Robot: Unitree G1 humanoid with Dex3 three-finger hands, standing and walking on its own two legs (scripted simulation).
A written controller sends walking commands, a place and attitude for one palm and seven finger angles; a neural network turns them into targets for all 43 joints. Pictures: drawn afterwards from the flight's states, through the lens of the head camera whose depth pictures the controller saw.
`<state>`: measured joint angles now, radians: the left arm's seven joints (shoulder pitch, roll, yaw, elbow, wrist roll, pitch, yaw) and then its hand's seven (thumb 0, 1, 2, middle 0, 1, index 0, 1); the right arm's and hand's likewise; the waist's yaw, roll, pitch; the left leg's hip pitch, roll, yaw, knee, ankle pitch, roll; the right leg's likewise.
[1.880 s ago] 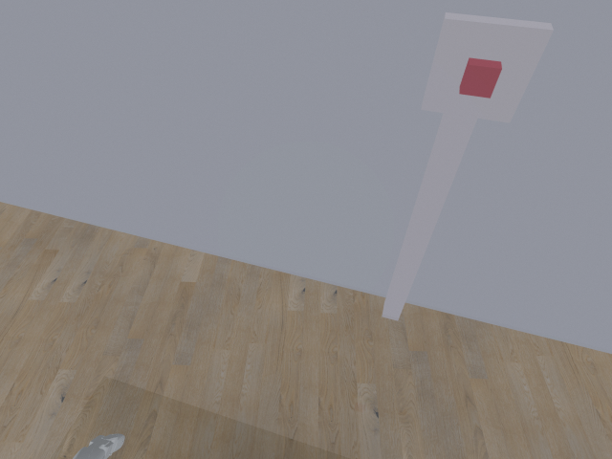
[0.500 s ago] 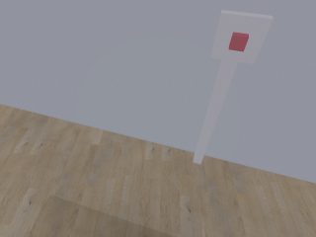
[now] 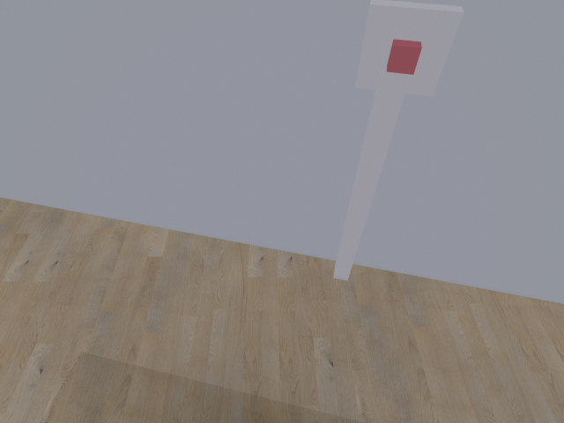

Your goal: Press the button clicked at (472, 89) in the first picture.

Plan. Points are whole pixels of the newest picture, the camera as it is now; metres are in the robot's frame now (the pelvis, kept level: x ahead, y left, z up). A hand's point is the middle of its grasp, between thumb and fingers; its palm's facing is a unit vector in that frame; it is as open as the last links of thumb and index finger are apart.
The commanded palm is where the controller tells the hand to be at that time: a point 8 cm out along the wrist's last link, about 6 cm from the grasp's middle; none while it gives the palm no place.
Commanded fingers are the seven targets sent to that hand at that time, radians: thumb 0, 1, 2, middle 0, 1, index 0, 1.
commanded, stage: turn to face it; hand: left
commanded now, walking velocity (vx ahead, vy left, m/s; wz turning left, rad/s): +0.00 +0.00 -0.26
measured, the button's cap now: (403, 56) +0.74 -0.19 +0.17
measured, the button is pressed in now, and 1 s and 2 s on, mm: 0 0 0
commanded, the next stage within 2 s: take the last steps up to it in 0.24 s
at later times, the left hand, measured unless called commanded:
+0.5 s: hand out of the picture +0.07 +0.19 -0.17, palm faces -0.14 -0.96 -0.23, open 7.4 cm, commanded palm none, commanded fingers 0.00 0.90 0.90 -0.20 -0.30 -0.20 -0.30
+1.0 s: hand (192, 414) +0.17 +0.17 -0.19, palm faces -0.22 -0.97 -0.11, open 7.4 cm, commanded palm none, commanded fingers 0.00 0.90 0.90 -0.20 -0.30 -0.20 -0.30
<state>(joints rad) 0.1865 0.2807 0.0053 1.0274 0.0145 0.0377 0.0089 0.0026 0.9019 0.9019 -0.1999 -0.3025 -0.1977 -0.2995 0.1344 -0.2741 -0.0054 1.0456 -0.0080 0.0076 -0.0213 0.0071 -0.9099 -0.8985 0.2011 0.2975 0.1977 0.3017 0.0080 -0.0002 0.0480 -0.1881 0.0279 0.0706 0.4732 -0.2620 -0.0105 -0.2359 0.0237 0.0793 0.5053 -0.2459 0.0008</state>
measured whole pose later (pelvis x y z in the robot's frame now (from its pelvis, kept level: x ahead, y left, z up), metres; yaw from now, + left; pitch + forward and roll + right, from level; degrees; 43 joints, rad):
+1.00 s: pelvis +0.12 -0.01 +0.00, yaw -16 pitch +0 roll -2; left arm 0.31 0.22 0.08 1.07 0.04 0.03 -0.03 0.01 0.91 0.90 -0.20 -0.30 -0.20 -0.30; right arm 0.30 -0.12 -0.02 1.06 -0.03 -0.07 -0.04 0.00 -0.91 -0.90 0.20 0.30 0.20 0.30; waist 0.00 -0.07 0.02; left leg -0.20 0.10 0.18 0.51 -0.30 0.02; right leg -0.48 -0.02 -0.01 1.20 -0.28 -0.01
